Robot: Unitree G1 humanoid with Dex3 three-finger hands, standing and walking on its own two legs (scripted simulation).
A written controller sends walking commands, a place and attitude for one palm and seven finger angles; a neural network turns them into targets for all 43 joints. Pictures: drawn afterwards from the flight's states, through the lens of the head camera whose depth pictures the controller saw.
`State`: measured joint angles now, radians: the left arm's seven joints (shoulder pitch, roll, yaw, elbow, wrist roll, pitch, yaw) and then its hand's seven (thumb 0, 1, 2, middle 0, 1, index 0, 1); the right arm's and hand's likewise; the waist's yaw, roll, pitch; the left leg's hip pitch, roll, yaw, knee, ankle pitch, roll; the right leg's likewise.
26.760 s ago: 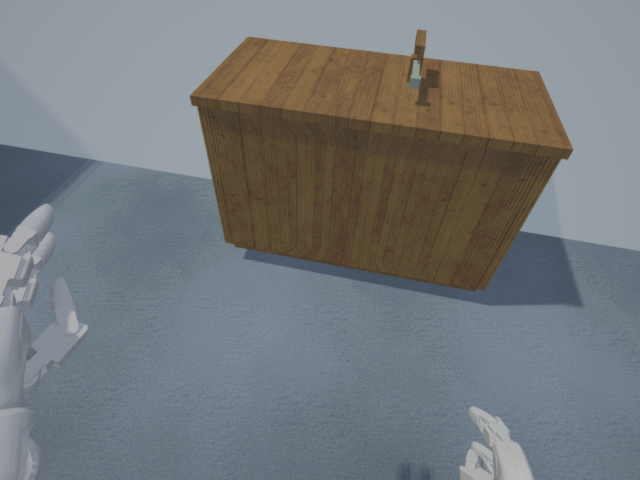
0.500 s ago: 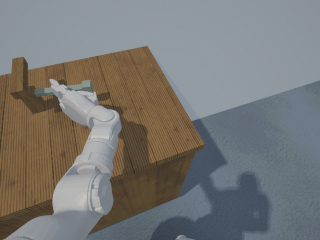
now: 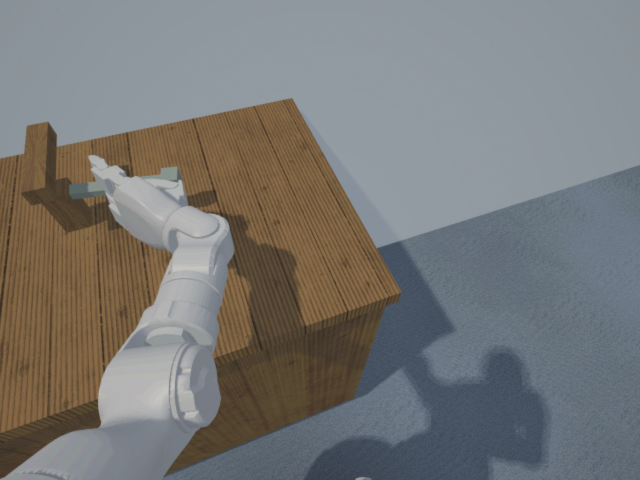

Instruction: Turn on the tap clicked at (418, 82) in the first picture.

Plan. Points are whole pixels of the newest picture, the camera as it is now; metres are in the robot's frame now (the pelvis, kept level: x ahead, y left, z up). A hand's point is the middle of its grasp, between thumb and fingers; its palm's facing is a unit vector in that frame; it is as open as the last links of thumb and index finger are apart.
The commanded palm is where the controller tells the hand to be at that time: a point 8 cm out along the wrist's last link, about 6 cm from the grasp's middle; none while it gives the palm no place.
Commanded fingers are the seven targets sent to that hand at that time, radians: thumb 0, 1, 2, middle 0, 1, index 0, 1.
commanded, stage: lift the hand up off the lever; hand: left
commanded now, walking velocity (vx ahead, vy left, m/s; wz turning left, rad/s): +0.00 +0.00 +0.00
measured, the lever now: (171, 180) +0.53 +0.20 +0.05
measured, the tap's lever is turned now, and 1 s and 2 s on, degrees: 79 79 79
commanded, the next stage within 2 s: draw the hand back beside the body in 0.88 s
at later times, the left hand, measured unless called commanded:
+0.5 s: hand (167, 186) +0.46 +0.17 +0.11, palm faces +0.80 -0.58 -0.13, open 7.8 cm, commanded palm +0.41 +0.18 +0.12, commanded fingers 0.00 0.90 0.90 -0.15 -0.15 -0.15 -0.15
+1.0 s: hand (164, 184) +0.46 +0.17 +0.11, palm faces +0.79 -0.60 -0.13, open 7.8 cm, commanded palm +0.40 +0.19 +0.13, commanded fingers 0.00 0.90 0.90 -0.15 -0.16 -0.15 -0.16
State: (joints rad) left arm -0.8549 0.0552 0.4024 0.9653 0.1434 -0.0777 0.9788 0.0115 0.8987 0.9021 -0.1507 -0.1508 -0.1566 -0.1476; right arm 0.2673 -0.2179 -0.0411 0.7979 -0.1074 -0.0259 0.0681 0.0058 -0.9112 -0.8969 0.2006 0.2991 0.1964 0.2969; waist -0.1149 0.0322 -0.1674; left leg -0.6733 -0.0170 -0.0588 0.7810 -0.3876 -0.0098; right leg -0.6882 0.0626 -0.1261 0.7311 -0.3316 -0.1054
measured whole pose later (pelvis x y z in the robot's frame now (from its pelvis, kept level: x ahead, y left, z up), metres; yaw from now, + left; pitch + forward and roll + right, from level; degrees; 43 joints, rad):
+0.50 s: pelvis +0.00 +0.00 +0.01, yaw +0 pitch +13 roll +0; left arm -0.78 0.02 0.37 0.84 0.11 0.01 0.96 0.01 0.90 0.90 -0.15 -0.15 -0.16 -0.15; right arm 0.23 -0.21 -0.04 0.79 -0.09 -0.01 0.05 0.01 -0.91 -0.90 0.20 0.30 0.20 0.30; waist -0.08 0.03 -0.16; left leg -0.57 -0.02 -0.06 0.71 -0.37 -0.01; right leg -0.58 0.06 -0.12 0.67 -0.32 -0.10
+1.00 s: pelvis +0.00 +0.01 +0.01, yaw +0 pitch +12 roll +0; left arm -0.80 0.01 0.36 0.83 0.11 0.05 0.96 0.01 0.90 0.90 -0.15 -0.15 -0.16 -0.15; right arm 0.23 -0.20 -0.04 0.81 -0.08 0.00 0.05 0.01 -0.91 -0.90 0.20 0.30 0.20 0.30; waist -0.08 0.03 -0.15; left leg -0.55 -0.03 -0.05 0.70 -0.36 0.00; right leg -0.56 0.06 -0.12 0.65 -0.31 -0.09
